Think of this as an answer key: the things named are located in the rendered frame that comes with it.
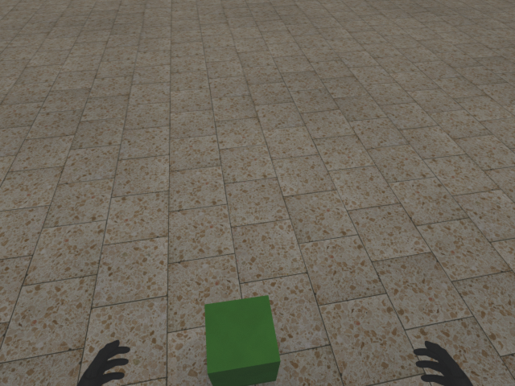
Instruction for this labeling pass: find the robot right hand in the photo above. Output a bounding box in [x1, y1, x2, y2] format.
[414, 341, 473, 386]

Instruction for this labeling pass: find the carton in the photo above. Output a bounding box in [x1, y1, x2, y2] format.
[204, 295, 281, 386]

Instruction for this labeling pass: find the robot left hand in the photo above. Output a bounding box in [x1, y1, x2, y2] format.
[77, 340, 130, 386]

